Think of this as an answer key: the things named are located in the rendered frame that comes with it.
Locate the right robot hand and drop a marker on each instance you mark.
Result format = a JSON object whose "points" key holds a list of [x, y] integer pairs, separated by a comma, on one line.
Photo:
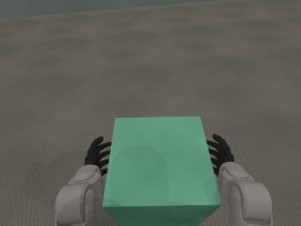
{"points": [[223, 153]]}

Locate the robot left forearm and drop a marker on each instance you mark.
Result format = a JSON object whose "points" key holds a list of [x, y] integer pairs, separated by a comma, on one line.
{"points": [[75, 203]]}

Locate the carton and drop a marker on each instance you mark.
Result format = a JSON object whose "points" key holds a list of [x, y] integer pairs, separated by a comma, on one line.
{"points": [[160, 173]]}

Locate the robot right forearm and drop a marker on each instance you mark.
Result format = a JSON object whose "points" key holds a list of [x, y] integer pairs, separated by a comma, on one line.
{"points": [[250, 203]]}

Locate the left robot hand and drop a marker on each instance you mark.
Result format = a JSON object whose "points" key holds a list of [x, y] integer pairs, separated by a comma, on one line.
{"points": [[94, 156]]}

